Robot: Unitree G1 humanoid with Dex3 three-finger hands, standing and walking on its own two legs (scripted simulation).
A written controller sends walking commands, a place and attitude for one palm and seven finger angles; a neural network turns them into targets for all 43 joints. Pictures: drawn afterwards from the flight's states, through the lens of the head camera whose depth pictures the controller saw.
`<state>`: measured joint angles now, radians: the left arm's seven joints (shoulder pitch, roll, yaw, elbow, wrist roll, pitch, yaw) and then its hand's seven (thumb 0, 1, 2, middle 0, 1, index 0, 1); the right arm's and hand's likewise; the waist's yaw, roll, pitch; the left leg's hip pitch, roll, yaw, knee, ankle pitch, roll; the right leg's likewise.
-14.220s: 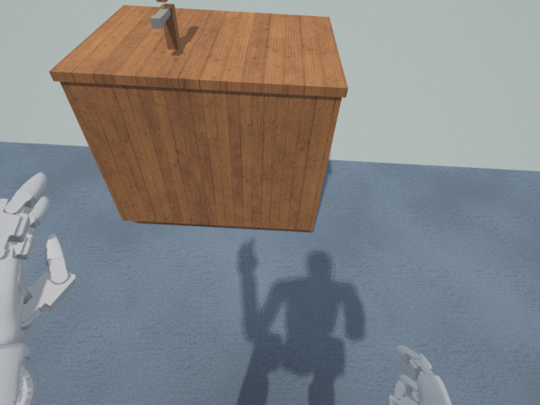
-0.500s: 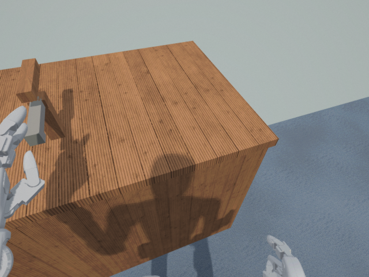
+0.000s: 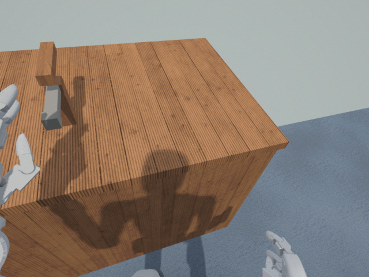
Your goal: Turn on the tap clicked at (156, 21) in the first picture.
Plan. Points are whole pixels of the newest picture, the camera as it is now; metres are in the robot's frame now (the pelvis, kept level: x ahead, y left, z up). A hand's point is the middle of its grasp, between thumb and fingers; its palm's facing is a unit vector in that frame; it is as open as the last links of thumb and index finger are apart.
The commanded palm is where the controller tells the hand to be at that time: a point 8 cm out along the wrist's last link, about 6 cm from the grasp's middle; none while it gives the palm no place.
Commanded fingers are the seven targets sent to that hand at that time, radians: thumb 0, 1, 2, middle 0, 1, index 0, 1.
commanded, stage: come to a stop and stand still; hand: left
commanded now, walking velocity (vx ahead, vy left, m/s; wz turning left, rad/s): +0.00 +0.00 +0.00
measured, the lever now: (51, 120) +0.35 +0.31 +0.14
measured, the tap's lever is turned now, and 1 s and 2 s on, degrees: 0 0 0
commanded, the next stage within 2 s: look again from close up in 0.20 s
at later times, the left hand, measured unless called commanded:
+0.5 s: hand (21, 173) +0.21 +0.27 +0.18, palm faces +0.43 -0.81 -0.40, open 7.5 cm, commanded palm +0.15 +0.30 +0.18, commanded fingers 0.00 0.90 0.90 -0.20 -0.30 -0.20 -0.30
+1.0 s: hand (45, 185) +0.20 +0.24 +0.16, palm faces +0.46 -0.82 -0.35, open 7.5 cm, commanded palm +0.15 +0.29 +0.19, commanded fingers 0.00 0.90 0.90 -0.20 -0.30 -0.20 -0.30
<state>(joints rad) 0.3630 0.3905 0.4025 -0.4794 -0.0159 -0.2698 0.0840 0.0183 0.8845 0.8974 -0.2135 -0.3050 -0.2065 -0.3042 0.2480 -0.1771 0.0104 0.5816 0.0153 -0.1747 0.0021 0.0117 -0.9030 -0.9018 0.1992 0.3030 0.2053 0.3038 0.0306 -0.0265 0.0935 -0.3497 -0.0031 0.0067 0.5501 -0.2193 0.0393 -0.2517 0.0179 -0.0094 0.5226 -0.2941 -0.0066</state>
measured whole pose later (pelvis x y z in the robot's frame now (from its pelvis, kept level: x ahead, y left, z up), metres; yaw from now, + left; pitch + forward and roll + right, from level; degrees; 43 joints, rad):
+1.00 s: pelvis +0.02 -0.01 -0.01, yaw +6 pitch -4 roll -1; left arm 0.38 0.36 0.29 -0.50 -0.07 0.00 0.09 0.02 0.89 0.90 -0.21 -0.30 -0.20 -0.30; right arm 0.10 -0.23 0.06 0.58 -0.01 -0.13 -0.02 0.01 -0.90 -0.90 0.20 0.30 0.21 0.30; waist 0.04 0.02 0.03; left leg -0.39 -0.03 0.02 0.63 -0.20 0.03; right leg -0.29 0.00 -0.01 0.68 -0.31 0.00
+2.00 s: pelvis +0.08 -0.02 -0.01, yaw +7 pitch -2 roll -1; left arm 0.42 0.30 0.34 -0.64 -0.24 0.21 0.06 0.02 0.89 0.90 -0.21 -0.30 -0.20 -0.30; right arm 0.14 -0.23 0.07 0.66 0.04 -0.20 -0.11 0.01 -0.90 -0.90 0.20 0.30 0.19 0.30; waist 0.11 0.06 -0.05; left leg -0.35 -0.03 -0.03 0.63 -0.26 0.02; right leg -0.21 0.01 -0.05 0.62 -0.38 -0.02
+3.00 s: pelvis +0.09 -0.05 -0.01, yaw +8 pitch -4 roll +0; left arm 0.37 0.29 0.32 -0.67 -0.30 0.38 0.08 0.02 0.89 0.90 -0.21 -0.30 -0.20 -0.30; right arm 0.12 -0.25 0.08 0.67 0.06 -0.23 -0.11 0.01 -0.90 -0.90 0.20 0.30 0.22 0.31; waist 0.11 0.09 -0.06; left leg -0.29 0.00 -0.06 0.60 -0.25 -0.02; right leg -0.14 0.04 -0.07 0.58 -0.38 -0.05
